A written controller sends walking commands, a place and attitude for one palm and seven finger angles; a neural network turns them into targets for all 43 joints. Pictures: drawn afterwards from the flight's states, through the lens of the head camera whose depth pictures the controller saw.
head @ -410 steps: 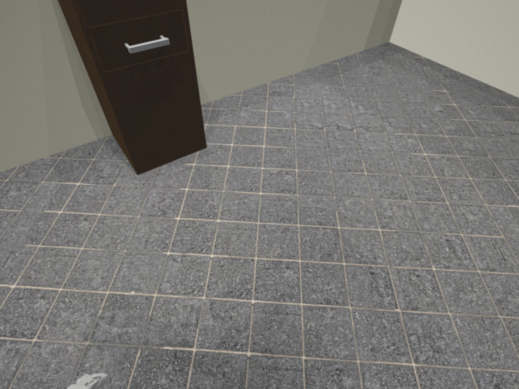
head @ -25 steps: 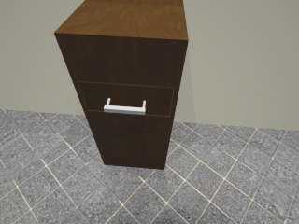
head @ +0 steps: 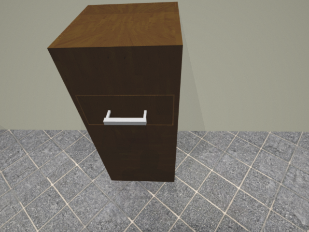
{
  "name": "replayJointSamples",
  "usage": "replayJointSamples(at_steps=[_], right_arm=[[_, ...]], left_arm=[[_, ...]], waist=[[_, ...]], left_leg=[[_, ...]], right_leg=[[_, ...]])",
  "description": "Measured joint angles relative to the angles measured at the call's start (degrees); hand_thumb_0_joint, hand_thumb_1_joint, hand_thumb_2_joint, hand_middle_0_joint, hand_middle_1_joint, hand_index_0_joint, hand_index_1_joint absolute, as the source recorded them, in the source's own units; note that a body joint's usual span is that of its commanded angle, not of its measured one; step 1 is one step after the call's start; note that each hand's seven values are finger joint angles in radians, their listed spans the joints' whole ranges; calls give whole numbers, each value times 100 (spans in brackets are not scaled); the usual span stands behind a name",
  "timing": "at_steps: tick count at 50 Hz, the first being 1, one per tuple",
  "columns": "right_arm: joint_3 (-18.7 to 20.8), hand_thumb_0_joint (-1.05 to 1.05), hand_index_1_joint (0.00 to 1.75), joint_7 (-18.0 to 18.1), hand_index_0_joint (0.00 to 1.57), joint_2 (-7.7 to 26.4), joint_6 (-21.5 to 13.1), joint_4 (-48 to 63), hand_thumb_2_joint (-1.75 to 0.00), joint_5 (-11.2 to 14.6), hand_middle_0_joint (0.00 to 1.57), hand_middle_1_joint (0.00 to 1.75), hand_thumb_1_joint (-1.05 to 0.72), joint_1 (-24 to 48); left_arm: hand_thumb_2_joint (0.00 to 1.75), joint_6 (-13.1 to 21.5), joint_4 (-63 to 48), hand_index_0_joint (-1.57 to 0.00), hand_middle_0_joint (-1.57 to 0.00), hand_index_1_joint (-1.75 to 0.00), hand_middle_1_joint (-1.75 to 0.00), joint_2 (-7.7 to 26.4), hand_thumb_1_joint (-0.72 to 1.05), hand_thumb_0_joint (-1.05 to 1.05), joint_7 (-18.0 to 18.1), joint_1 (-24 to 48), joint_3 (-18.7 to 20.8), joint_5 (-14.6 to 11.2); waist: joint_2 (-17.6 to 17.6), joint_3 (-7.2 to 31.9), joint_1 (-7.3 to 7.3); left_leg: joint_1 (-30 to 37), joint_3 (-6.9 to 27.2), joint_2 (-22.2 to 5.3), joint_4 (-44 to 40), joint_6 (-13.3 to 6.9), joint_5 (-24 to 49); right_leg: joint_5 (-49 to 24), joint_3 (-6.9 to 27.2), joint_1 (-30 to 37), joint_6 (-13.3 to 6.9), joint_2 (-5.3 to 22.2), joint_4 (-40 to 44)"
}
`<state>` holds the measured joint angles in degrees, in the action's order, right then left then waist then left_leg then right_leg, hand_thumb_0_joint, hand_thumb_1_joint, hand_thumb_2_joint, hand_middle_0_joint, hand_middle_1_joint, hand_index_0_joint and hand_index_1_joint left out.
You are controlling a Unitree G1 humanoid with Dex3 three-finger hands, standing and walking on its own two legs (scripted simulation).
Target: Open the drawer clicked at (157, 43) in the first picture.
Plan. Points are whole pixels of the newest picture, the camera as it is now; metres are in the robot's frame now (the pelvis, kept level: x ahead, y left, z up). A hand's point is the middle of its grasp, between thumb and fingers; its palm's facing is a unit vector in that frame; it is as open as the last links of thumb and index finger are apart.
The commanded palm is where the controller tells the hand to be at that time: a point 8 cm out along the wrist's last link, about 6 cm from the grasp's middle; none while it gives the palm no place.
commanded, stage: look again from close up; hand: left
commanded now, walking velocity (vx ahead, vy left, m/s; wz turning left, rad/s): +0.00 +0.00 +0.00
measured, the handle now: (126, 117) +0.56 +0.16 -0.08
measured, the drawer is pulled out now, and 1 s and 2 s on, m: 0.00 0.00 0.00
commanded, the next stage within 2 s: shuffle to correct the standing spot in 0.14 s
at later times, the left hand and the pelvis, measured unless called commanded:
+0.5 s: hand out of the picture -0.01 +0.14 -0.18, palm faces +0.04 -0.98 -0.17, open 7.4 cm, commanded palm none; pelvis +0.02 -0.03 -0.01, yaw +0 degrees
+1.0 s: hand out of the picture +0.07 +0.19 -0.17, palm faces +0.06 -0.97 -0.23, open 7.4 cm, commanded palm none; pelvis +0.01 +0.00 -0.01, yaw +0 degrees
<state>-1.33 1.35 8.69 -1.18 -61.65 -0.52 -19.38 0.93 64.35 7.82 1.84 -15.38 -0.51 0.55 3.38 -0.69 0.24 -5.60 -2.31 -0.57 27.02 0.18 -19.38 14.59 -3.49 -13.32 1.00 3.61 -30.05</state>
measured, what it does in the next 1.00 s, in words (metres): stands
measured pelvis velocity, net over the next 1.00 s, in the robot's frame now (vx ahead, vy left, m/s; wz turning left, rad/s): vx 0.01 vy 0.00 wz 0.00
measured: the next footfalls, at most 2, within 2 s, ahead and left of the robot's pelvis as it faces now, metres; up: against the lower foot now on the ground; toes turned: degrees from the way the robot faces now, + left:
none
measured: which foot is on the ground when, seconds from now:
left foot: down 0.00-1.00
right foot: down 0.00-1.00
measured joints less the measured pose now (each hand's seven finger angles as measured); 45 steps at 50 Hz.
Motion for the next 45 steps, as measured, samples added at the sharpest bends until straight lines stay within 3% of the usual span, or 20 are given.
replayJointSamples(at_steps=[15, 26, 31, 38, 45], right_arm=[[26, 0, 30, 24, 20, 26, 40, -228, -90, -3, 20, 29, -91, 36], [112, 0, 30, -28, 20, -73, 112, -162, -90, -91, 20, 29, -91, -207], [185, 0, 30, 44, 20, 6, 182, 99, -90, -24, 20, 29, -91, -82], [284, 0, 30, 102, 20, 63, 81, 442, -90, 29, 20, 29, -91, 455], [310, 0, 30, 118, 20, 79, 114, 780, -90, -28, 20, 29, -91, 851]], left_arm=[[90, -19, 87, -20, -20, -30, -30, -54, 92, 1, -49, -75, 31, 4], [90, -73, 10, -20, -20, -30, -30, -55, 91, 1, -168, -417, 107, 96], [90, 96, -249, -20, -20, -30, -30, -73, 91, 1, -3, -491, 126, 119], [90, -115, -589, -20, -21, -30, -30, 41, 91, 1, 130, -333, 154, 72], [90, -173, -1038, -20, -20, -30, -30, 221, 91, 1, 104, -124, 223, 61]], waist=[[-136, -172, -39], [-213, -23, -19], [-132, -26, 1], [-383, 47, -68], [-326, 35, -104]], left_leg=[[15, 54, -126, -130, 124, 94], [-146, 87, -273, 384, 180, -381], [-783, 273, -291, 1326, -43, -611], [-560, 63, -68, 868, -71, -430], [-535, -86, -40, 826, -167, -325]], right_leg=[[-62, -75, 21, -122, -122, 116], [460, -112, -185, -237, -236, -482], [566, -308, -205, -294, -345, -499], [568, -233, -15, -123, -198, -511], [382, -100, 27, -34, -179, -331]])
